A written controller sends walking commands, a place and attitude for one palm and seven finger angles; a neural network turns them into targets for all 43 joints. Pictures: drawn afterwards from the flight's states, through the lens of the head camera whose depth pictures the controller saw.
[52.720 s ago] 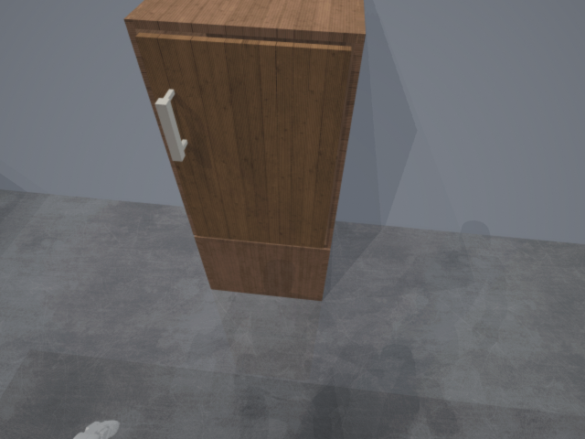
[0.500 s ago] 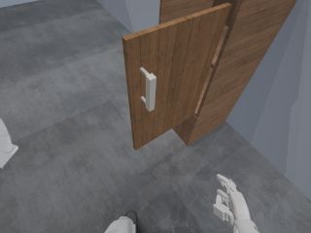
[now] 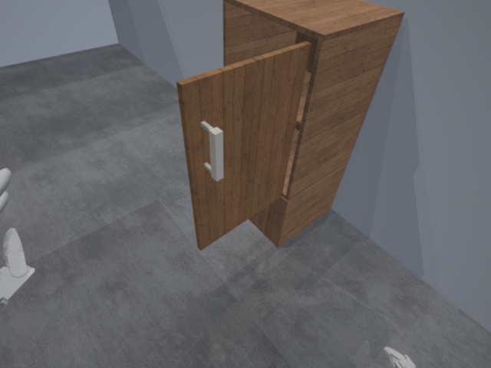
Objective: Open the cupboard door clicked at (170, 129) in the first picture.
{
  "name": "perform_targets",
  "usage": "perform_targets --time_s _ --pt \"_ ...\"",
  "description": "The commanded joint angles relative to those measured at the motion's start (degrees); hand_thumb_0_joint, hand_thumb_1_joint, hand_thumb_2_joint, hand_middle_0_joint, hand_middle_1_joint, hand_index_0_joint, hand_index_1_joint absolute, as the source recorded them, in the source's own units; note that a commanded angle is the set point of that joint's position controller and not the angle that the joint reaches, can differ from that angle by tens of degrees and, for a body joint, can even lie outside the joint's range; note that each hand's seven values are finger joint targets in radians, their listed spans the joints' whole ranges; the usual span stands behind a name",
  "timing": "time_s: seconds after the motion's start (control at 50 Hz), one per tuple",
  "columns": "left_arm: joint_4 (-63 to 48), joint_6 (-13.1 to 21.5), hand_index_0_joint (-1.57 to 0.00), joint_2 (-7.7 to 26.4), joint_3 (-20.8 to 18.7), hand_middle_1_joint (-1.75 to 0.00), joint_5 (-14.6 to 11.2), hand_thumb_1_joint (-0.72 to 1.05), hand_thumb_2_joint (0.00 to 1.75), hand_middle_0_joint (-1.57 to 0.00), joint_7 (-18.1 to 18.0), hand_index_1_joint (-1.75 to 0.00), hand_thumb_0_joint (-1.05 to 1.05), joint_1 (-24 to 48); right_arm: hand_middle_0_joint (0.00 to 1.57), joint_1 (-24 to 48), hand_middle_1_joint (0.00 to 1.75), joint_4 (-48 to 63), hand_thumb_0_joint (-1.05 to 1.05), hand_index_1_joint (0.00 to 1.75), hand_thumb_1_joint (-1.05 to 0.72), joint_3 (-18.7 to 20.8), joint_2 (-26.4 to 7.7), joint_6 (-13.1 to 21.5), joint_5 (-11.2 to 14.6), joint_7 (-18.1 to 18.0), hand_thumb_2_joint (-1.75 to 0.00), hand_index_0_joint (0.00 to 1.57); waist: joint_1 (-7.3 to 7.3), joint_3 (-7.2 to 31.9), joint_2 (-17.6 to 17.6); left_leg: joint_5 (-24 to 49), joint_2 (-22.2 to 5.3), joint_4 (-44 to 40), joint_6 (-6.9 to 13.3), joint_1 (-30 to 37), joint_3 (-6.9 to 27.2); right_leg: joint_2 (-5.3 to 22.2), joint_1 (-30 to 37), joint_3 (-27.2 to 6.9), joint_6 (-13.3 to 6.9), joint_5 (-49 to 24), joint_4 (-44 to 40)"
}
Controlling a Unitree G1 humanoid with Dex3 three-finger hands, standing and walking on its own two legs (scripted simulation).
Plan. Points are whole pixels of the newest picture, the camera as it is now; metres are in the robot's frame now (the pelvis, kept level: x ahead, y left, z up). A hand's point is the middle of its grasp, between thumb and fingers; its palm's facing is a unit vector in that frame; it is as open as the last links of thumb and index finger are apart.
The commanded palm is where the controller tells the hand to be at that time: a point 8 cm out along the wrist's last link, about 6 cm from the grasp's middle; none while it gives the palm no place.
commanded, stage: stop stepping back and stand still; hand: left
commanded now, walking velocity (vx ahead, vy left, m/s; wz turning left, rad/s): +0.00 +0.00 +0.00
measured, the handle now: (211, 151) +0.58 +0.12 +0.03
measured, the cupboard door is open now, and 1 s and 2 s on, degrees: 92 92 92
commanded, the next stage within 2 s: let the arm hang, fingers relaxed in 0.36 s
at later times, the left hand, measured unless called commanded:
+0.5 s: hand (26, 291) +0.18 +0.28 +0.12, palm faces +0.40 -0.79 -0.47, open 7.4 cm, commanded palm none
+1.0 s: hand out of the picture -0.09 +0.19 -0.17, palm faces +0.04 -0.98 -0.20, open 7.3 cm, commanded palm none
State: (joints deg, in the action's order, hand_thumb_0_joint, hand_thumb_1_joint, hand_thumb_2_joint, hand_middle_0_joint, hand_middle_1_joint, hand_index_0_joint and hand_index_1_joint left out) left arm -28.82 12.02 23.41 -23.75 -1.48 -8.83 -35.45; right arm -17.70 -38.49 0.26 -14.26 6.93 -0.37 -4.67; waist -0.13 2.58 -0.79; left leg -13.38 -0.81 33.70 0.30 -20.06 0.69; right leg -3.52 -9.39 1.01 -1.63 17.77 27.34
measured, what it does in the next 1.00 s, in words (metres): stands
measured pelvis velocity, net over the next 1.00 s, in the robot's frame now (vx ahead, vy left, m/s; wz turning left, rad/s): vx -0.02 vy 0.00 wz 0.04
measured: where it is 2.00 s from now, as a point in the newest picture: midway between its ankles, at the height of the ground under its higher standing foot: outside the picture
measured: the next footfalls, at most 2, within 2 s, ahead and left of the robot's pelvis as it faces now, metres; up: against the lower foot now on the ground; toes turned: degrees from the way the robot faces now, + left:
none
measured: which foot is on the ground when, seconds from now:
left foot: down 0.00-1.00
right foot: down 0.00-1.00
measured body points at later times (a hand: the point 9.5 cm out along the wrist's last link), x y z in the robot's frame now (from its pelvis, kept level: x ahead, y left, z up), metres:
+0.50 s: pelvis -0.02 +0.01 +0.00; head -0.02 +0.01 +0.45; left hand +0.15 +0.32 +0.15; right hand +0.15 -0.23 -0.08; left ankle +0.05 +0.10 -0.73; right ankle -0.03 -0.11 -0.73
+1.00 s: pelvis -0.02 +0.00 +0.01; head +0.00 +0.02 +0.46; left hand -0.09 +0.24 -0.15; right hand -0.01 -0.26 -0.14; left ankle +0.05 +0.10 -0.73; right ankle -0.04 -0.11 -0.73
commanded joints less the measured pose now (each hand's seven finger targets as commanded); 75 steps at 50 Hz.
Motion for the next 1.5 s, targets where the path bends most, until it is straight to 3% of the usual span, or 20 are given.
perform_targets --time_s 0.0,0.06,0.1,0.14,0.18,0.24,0.28,0.36,0.42,0.44,0.46,0.48,0.52,0.56,0.64,0.74,0.9,1.06,1.2,1.48 --pt "-5.28 3.35 -0.2 9.37 -4.72 -0.3 0.13 0.9 0.9 -0.2 -0.83 -0.3 0.0 11.57 0.2 9.58 0.3 9.41 0.0 0.3 -0.9 1.94 -6.14 4.81 0.67 -1.61 -0.9 0.2 -0.3 -3.88 -1.76 4.8 -3.81 -9.99 1.45 8.26 4.56 5.5 -8.65 -6.16 0.85 -2.59 -8.51" --pt "-8.01 3.66 -0.2 10.35 -5.92 -0.3 0.16 0.9 0.9 -0.2 -0.28 -0.3 0.0 10.17 0.2 10.55 0.3 9.7 0.0 0.3 -0.9 0.85 -5.1 5.16 -0.04 -1.42 -0.9 0.2 0.1 -0.77 -7.91 -4.43 -5.82 -18.8 1.96 4.12 9.23 2.87 -2.58 -2.12 1.96 -0.26 -3.84" --pt "-9.83 3.82 -0.2 9.78 -5.86 -0.3 0.46 0.9 0.9 -0.2 -0.47 -0.3 0.0 9.39 0.2 10.72 0.3 10.42 0.0 0.3 -0.9 0.62 -4.77 5.57 -0.1 -1.24 -0.9 0.2 0.32 0.09 -7.74 -14.31 -7.26 -23.32 2.87 0.33 11.25 2.03 1.56 -1.7 2.23 0.09 -1.45" --pt "-9.55 3.57 -0.2 9.56 -6.36 -0.3 0.59 0.9 0.9 -0.2 -0.61 -0.3 0.0 7.45 0.2 10.61 0.3 10.8 0.0 0.3 -0.9 0.57 -4.64 5.72 -0.25 -1.06 -0.9 0.2 0.47 0.4 -6.52 -17.32 -6.86 -23.94 2.9 -2.54 10.12 2.04 4.26 -1.55 2.11 -0.19 -1.9" --pt "-8.51 3.23 -0.2 9.48 -6.86 -0.3 0.38 0.9 0.9 -0.2 -0.62 -0.3 0.0 4.95 0.2 10.47 0.3 11.15 0.0 0.3 -0.9 0.63 -4.18 5.61 -0.26 -0.75 -0.9 0.2 0.38 1.02 -5.18 -15.33 -5.07 -21.41 1.91 -1.82 7.06 2.62 4.07 -2.05 1.57 0.34 -5.18" --pt "-6.37 2.96 -0.2 9.61 -7.13 -0.3 -0.2 0.9 0.9 -0.2 -0.48 -0.3 0.0 4.51 0.2 10.11 0.3 10.7 0.0 0.3 -0.9 0.99 -3.98 4.78 -0.36 -0.3 -0.9 0.2 -0.21 0.18 0.87 -5.85 -1.51 -12.09 0.24 3.81 2.79 5.7 -3.7 -6.96 0.04 4.26 -13.35" --pt "-5.41 2.62 -0.2 9.26 -6.24 -0.3 -0.47 0.9 0.9 -0.2 -0.4 -0.3 0.0 5.75 0.2 10.05 0.3 9.94 0.0 0.3 -0.9 0.98 -3.91 4.3 -0.32 -0.29 -0.9 0.2 -0.48 -0.53 2.05 -2.01 -0.83 -7.59 -0.11 7.9 1.88 7.58 -9.11 -8.5 -0.68 5.66 -15.81" --pt "-5.97 2.22 -0.2 9.19 -4.85 -0.3 -0.38 0.9 0.9 -0.2 -0.29 -0.3 0.0 10.72 0.2 10.94 0.3 9.81 0.0 0.3 -0.9 1.11 -4.38 4.12 0.01 -0.77 -0.9 0.2 -0.69 -1.09 -1.39 -0.8 -1.67 -10.05 0.02 10.31 2.69 5.72 -10.29 -5.81 0.48 3.99 -14.04" --pt "-7.19 2.2 -0.2 9.08 -4.38 -0.3 -0.02 0.9 0.9 -0.2 -0.33 -0.3 0.0 11.77 0.2 11.29 0.3 10.42 0.0 0.3 -0.9 0.77 -4.52 4.4 0.18 -1.12 -0.9 0.2 -0.3 -1.0 -4.58 -4.27 -3.33 -16.42 0.63 7.91 5.44 3.45 -5.6 -2.91 1.65 1.02 -10.26" --pt "38.99 -6.88 -0.2 -2.43 17.81 -0.3 4.2 0.9 0.9 -0.2 7.75 -0.3 0.0 12.15 0.2 13.66 0.3 -5.6 0.0 0.3 -0.9 4.3 -15.82 4.61 0.0 4.19 -0.9 0.2 -2.02 -4.74 -6.93 10.92 -6.53 -7.89 2.81 -1.98 11.49 6.55 -9.84 -0.92 0.24 -5.92 0.86" --pt "41.4 -10.59 -0.2 -2.71 16.12 -0.3 3.82 0.9 0.9 -0.2 8.69 -0.3 0.0 10.5 0.2 9.54 0.3 -5.77 0.0 0.3 -0.9 4.26 -12.39 0.87 0.15 4.12 -0.9 0.2 -0.45 0.72 -4.77 20.64 -7.14 -7.68 2.8 3.02 8.41 6.54 -7.38 -2.8 0.32 -6.82 1.26" --pt "42.53 -11.23 -0.2 -2.43 16.75 -0.3 3.54 0.9 0.9 -0.2 8.78 -0.3 0.0 11.34 0.2 9.08 0.3 -5.04 0.0 0.3 -0.9 3.76 -12.48 -0.55 -0.1 4.0 -0.9 0.2 0.05 3.17 -1.17 17.68 -8.1 -7.57 4.22 1.68 10.53 5.69 -5.57 -2.2 -0.08 -2.7 3.11" --pt "48.06 -11.11 -0.2 -0.26 17.0 -0.3 3.84 0.9 0.9 -0.2 8.91 -0.3 0.0 14.05 0.2 10.65 0.3 -4.97 0.0 0.3 -0.9 3.11 -12.84 -1.99 -0.57 4.01 -0.9 0.2 0.85 3.77 6.19 14.8 -7.56 -8.19 5.11 0.41 11.94 5.61 -2.75 -2.86 -0.76 -3.39 2.28" --pt "55.2 -10.79 -0.2 2.07 17.73 -0.3 3.83 0.9 0.9 -0.2 8.93 -0.3 0.0 18.13 0.2 11.32 0.3 -6.44 0.0 0.3 -0.9 3.07 -13.27 -2.98 -0.73 4.41 -0.9 0.2 0.55 3.2 10.21 12.68 -5.42 -7.49 3.78 2.01 9.97 7.67 -3.41 -5.18 -2.05 -5.14 -0.59" --pt "69.46 -11.53 -0.2 3.3 19.99 -0.3 3.1 0.9 0.9 -0.2 8.52 -0.3 0.0 23.12 0.2 12.69 0.3 -10.82 0.0 0.3 -0.9 2.16 -12.71 -5.21 -1.17 4.52 -0.9 0.2 0.03 -0.09 -1.43 5.47 -4.13 -11.82 2.65 4.16 9.71 8.28 -4.34 -6.39 -2.37 -0.48 -3.65" --pt "82.54 -11.47 -0.2 1.87 21.15 -0.3 2.5 0.9 0.9 -0.2 8.43 -0.3 0.0 21.4 0.2 10.95 0.3 -16.29 0.0 0.3 -0.9 1.45 -10.44 -6.22 -0.85 3.86 -0.9 0.2 0.19 -0.25 -6.59 -1.24 -3.58 -15.27 2.04 6.08 9.33 8.28 -1.9 -6.4 -2.31 0.88 -7.14" --pt "92.13 -11.37 -0.2 -2.18 21.69 -0.3 2.19 0.9 0.9 -0.2 8.02 -0.3 0.0 18.31 0.2 5.94 0.3 -22.28 0.0 0.3 -0.9 1.68 -8.05 -6.79 -0.48 2.77 -0.9 0.2 -0.45 -3.11 -3.41 0.11 -4.18 -15.47 2.05 9.19 8.58 8.66 -2.85 -4.98 -2.23 0.15 -10.5" --pt "93.67 -11.41 -0.2 -1.99 21.84 -0.3 2.14 0.9 0.9 -0.2 7.64 -0.3 0.0 17.49 0.2 4.78 0.3 -23.99 0.0 0.3 -0.9 2.1 -7.63 -7.2 -0.53 2.83 -0.9 0.2 -0.18 -5.72 1.3 -0.49 -4.01 -15.22 2.19 9.29 7.71 8.88 -4.56 -4.99 -2.28 3.59 -11.68" --pt "92.84 -11.26 -0.2 -1.13 21.76 -0.3 2.2 0.9 0.9 -0.2 7.45 -0.3 0.0 20.03 0.2 6.02 0.3 -24.66 0.0 0.3 -0.9 1.93 -7.15 -6.79 -0.69 3.16 -0.9 0.2 -0.09 -6.43 2.67 3.37 -4.27 -15.98 2.23 9.12 7.69 9.04 -3.43 -4.73 -1.8 0.13 -10.86" --pt "91.01 -10.48 -0.2 0.43 21.24 -0.3 2.08 0.9 0.9 -0.2 7.35 -0.3 0.0 24.71 0.2 8.95 0.3 -24.68 0.0 0.3 -0.9 1.64 -8.48 -5.91 -0.73 3.23 -0.9 0.2 -0.07 -3.49 0.93 13.68 -4.48 -15.19 1.71 11.76 6.87 9.94 1.12 -4.75 -1.25 -10.08 -11.45"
